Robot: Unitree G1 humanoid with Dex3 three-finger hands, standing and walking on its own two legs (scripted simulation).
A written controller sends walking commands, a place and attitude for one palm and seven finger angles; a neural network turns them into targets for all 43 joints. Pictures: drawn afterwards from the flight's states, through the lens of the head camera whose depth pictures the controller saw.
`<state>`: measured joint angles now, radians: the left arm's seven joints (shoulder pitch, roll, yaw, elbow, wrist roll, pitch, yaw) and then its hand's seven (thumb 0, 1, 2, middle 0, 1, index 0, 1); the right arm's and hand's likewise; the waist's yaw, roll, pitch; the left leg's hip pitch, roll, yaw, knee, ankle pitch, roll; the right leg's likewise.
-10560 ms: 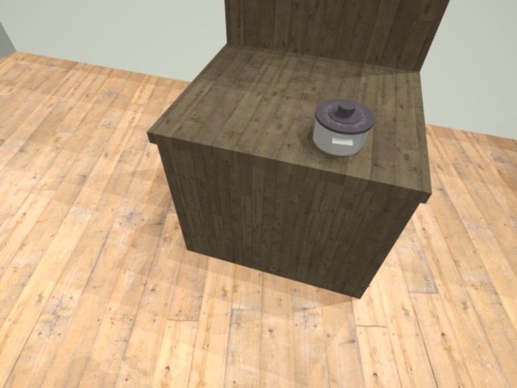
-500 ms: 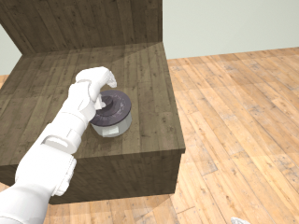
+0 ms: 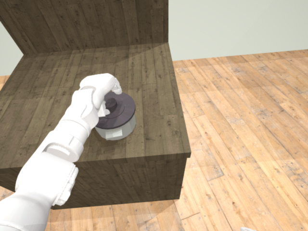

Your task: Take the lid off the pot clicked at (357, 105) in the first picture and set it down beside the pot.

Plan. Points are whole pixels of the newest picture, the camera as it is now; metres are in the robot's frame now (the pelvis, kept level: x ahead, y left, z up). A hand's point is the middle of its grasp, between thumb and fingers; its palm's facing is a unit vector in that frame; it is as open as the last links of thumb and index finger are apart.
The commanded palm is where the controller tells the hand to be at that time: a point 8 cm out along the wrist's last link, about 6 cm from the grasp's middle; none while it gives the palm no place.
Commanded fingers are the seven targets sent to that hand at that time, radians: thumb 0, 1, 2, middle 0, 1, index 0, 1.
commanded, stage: lower the open fingers around the knob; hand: left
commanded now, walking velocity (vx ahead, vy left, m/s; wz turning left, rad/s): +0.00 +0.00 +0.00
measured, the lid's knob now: (110, 104) +0.49 +0.14 +0.03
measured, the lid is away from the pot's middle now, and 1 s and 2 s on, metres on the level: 0.00 0.00 0.00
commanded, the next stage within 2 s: close the fingers and squeeze the knob in 0.54 s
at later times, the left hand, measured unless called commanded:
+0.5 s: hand (103, 107) +0.45 +0.15 +0.06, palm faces -0.36 -0.10 -0.93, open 10.1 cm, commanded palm +0.46 +0.15 +0.12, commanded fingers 0.00 -0.24 1.32 -0.83 -0.08 -0.83 -0.08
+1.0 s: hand (105, 106) +0.45 +0.14 +0.06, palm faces -0.35 -0.10 -0.93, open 9.5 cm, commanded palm +0.46 +0.15 +0.12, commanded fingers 0.00 0.07 0.98 -0.56 -0.94 -0.56 -0.94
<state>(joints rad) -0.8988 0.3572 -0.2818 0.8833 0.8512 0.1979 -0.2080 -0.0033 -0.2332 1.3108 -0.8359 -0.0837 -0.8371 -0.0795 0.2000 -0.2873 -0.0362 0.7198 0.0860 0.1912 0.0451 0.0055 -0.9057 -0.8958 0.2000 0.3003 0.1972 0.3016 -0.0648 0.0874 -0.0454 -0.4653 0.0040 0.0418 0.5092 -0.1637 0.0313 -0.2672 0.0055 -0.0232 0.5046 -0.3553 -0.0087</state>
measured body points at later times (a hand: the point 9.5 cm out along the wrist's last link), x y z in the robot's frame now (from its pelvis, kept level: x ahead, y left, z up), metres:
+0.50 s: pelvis +0.00 +0.00 +0.00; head +0.05 -0.02 +0.44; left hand +0.47 +0.15 +0.11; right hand +0.06 -0.27 -0.14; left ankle +0.05 +0.10 -0.73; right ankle -0.07 -0.11 -0.73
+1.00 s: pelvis +0.00 +0.01 +0.00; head +0.04 -0.02 +0.44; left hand +0.47 +0.15 +0.11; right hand +0.06 -0.26 -0.15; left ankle +0.05 +0.10 -0.73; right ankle -0.07 -0.11 -0.73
